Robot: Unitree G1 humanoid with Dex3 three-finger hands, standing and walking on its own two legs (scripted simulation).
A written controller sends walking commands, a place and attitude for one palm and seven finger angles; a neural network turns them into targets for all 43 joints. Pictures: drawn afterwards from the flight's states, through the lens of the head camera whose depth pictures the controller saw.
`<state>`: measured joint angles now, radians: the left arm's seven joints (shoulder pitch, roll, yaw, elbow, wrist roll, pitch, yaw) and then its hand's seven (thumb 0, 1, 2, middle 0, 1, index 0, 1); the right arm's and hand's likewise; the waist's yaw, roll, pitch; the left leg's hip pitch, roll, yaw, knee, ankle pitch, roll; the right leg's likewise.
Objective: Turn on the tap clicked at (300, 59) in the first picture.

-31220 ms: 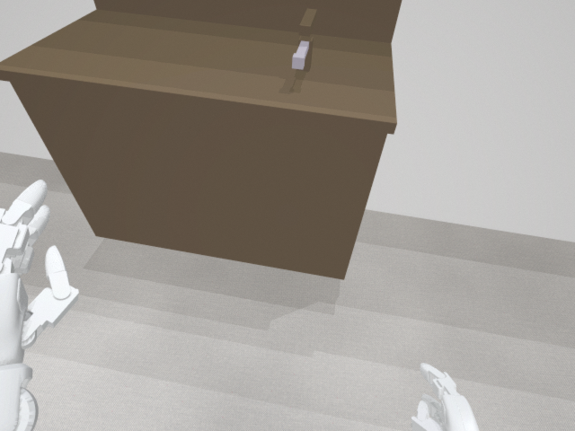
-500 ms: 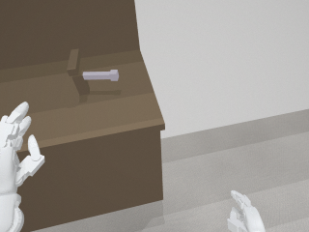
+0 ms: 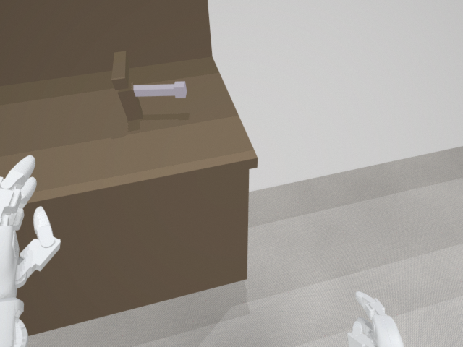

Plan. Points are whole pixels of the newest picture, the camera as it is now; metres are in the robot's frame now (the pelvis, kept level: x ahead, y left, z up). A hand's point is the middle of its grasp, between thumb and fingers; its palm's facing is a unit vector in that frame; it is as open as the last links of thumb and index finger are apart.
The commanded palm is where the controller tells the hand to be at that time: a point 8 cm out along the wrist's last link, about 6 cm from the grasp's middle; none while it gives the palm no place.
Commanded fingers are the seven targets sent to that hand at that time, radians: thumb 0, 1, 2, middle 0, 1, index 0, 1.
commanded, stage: step back with the hand held close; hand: left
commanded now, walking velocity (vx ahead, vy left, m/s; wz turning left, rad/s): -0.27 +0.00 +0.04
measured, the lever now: (180, 89) +0.63 +0.17 +0.13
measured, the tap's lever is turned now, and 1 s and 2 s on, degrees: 76 76 76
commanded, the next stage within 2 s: stop stepping back and stand still in 0.58 s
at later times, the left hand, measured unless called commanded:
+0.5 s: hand (8, 306) +0.13 +0.25 +0.17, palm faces +0.38 -0.81 -0.44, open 7.4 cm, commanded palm +0.06 +0.29 +0.19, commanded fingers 0.00 0.90 0.90 -0.20 -0.30 -0.20 -0.30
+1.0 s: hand out of the picture -0.01 +0.19 +0.19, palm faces +0.38 -0.82 -0.43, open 7.4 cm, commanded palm -0.07 +0.24 +0.19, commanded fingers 0.00 0.90 0.90 -0.20 -0.30 -0.20 -0.30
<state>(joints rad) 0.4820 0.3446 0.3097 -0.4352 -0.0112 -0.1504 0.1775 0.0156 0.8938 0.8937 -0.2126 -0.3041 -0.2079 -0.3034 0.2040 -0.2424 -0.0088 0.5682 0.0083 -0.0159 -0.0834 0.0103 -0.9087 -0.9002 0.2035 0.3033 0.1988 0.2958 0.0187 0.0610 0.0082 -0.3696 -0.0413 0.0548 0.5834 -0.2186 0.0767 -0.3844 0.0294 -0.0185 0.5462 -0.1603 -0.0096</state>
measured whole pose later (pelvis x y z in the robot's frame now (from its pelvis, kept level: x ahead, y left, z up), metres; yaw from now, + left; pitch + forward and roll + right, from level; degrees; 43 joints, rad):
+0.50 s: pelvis -0.09 +0.00 +0.00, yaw +3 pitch +3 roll +1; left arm 0.48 0.44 0.36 -0.56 -0.03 -0.18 0.17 0.02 0.89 0.89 -0.22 -0.30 -0.21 -0.30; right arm 0.13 -0.21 -0.04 0.57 0.00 -0.05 -0.08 0.01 -0.91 -0.90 0.20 0.30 0.20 0.30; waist -0.02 -0.06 0.04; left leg -0.32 -0.02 0.03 0.55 -0.29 0.01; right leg -0.46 0.01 0.05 0.66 -0.30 0.01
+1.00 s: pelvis -0.23 -0.04 +0.02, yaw +0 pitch +1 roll +3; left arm 0.52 0.38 0.33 -0.47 -0.04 -0.15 0.18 0.02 0.89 0.89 -0.22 -0.30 -0.21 -0.30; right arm 0.27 -0.23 -0.03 0.64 0.01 -0.06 -0.06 0.01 -0.91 -0.90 0.21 0.30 0.20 0.30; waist -0.03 -0.01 -0.04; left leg -0.35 -0.01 0.05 0.75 -0.38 0.00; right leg -0.26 0.00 -0.02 0.48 -0.22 -0.06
